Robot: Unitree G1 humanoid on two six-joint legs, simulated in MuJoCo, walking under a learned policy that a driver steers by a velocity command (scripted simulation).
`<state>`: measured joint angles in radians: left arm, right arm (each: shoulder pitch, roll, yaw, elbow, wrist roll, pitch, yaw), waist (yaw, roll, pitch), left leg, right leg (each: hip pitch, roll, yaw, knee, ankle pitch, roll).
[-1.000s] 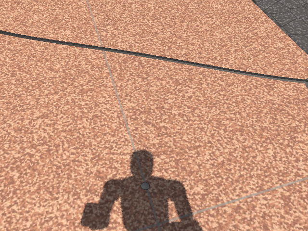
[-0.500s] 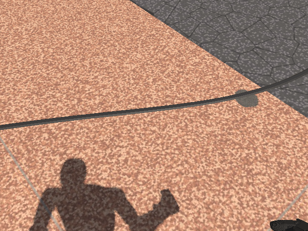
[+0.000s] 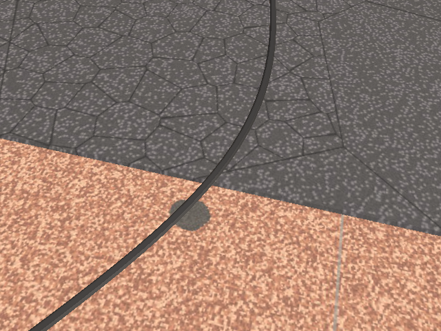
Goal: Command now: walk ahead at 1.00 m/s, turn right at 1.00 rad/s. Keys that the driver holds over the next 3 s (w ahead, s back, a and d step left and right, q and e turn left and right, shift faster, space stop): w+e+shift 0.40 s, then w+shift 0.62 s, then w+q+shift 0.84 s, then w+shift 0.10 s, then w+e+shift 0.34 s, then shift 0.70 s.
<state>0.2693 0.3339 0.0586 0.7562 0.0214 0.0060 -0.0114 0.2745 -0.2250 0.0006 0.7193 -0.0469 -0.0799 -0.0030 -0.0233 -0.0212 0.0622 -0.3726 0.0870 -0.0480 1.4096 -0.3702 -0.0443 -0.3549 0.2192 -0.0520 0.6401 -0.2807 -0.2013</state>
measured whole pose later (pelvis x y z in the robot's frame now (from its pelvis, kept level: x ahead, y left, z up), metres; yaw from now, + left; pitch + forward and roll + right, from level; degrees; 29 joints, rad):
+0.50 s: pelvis +0.45 +0.03 +0.02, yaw -27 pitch +1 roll +3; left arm 0.11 0.38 0.06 0.65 0.04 0.00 -0.06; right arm 0.42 -0.32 -0.06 0.80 -0.03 -0.08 0.00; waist -0.05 -0.06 0.00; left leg -0.11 0.03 0.15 0.40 -0.31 -0.04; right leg -0.68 -0.01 0.03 1.25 -0.23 -0.10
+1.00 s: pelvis +0.85 -0.22 +0.02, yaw -35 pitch +1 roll -2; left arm 0.50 0.31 0.05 0.90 0.00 -0.10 -0.01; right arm 0.11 -0.29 0.00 0.69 -0.04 -0.05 0.05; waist 0.05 0.03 0.02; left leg -0.74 0.15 0.01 0.83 -0.07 0.02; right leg 0.06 0.15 0.01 0.22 -0.30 -0.12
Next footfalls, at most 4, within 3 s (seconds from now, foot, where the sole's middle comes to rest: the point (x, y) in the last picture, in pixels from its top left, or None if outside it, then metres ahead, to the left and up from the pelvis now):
0.28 left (158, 322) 0.49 0.17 -0.75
0.72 right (281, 240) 0.75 -0.22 -0.75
1.16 left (300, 136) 1.22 -0.35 -0.75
1.56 right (372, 93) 1.49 -0.71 -0.75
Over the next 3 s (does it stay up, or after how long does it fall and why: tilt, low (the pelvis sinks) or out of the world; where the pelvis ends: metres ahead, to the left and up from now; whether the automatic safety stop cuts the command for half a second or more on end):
stays up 2.39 -0.56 0.02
